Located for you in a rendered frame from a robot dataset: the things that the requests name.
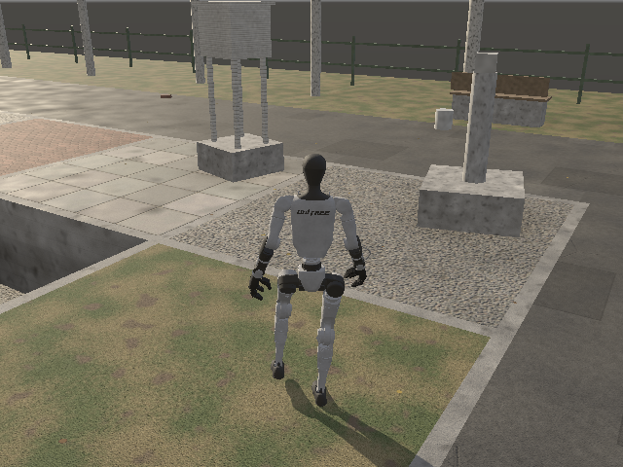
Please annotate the left robot forearm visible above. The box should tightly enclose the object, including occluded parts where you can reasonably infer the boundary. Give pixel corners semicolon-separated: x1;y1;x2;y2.
252;235;274;278

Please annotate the left robot foot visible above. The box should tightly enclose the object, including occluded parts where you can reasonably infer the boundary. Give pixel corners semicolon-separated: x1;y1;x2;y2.
271;360;284;379

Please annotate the robot right shin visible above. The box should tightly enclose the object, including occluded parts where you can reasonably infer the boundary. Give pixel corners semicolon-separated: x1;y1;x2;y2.
316;329;335;393

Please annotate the right robot forearm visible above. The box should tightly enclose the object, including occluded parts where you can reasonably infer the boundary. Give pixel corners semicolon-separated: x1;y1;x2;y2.
348;235;365;270

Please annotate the robot right upper arm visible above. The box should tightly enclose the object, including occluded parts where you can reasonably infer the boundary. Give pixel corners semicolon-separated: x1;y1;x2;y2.
334;197;359;250

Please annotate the right robot hand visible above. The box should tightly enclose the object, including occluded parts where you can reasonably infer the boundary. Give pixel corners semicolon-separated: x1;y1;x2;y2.
344;268;367;287

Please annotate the left robot hand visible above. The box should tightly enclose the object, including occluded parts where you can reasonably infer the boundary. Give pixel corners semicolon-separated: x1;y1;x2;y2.
248;274;272;301

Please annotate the robot left upper arm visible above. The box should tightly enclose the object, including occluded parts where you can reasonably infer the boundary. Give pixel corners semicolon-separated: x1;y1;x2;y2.
265;196;293;250

